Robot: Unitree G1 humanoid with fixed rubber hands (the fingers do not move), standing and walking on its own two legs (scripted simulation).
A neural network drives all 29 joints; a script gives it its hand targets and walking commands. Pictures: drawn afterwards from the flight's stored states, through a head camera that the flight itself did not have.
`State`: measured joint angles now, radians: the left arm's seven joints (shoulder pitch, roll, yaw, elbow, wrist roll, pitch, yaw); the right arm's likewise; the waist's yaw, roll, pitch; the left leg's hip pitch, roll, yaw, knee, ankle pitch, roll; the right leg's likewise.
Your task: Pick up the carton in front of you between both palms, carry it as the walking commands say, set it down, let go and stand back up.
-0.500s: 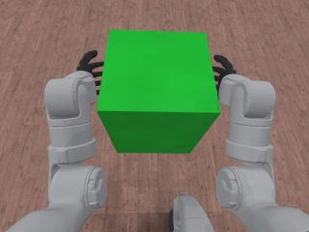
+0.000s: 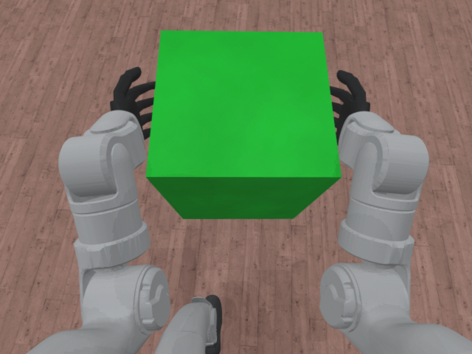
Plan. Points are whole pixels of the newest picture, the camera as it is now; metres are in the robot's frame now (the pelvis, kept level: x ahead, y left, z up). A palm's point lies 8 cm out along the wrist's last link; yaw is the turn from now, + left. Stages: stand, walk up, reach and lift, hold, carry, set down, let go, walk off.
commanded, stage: carry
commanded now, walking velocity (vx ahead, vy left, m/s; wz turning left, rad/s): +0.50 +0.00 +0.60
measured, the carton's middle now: (239, 142) +0.41 +0.02 +0.08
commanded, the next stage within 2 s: none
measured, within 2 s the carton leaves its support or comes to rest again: neither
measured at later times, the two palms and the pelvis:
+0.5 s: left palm out of the picture +0.66 +0.23 +0.22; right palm out of the picture +0.74 -0.06 +0.22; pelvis +0.32 +0.00 +0.06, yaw +12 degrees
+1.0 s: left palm out of the picture +0.95 +0.37 +0.23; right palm out of the picture +1.02 +0.07 +0.23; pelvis +0.61 +0.12 +0.09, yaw +16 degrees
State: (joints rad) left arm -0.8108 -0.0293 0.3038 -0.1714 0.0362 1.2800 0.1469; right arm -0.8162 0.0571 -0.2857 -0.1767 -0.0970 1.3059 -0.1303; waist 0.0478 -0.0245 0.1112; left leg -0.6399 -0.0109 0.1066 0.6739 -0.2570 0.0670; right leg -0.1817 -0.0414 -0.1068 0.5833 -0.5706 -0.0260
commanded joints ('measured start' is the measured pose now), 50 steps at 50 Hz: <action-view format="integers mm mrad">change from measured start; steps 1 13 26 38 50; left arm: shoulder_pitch -727 -689 -930 -874 -778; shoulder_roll -936 -858 -1066 -1047 -994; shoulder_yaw -765 -553 -652 -623 -663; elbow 32 147 84 229 55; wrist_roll -445 -214 -459 -454 -365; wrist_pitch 46 22 38 49 30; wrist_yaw -271 -177 -251 -298 -202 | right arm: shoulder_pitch -659 -971 -842 -746 -855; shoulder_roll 804 1040 1016 943 1015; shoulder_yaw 683 728 564 553 675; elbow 69 22 228 296 -17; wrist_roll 358 637 456 354 528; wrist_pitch -7 0 16 15 -5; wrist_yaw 179 255 203 163 218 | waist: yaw -157 -129 14 -151 -113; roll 223 146 -83 32 140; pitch -918 -642 -596 -838 -644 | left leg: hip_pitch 967 730 -258 1026 892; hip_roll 259 199 37 199 289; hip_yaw -496 -355 -116 -346 -192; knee -141 -223 615 -156 -271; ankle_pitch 92 486 -134 -65 337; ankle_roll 220 178 -17 208 128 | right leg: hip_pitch -201 -401 474 -221 -750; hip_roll -3 72 -250 -113 -17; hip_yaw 17 58 273 -58 75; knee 558 217 -163 554 737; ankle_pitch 614 154 657 520 196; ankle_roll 27 35 -103 44 -26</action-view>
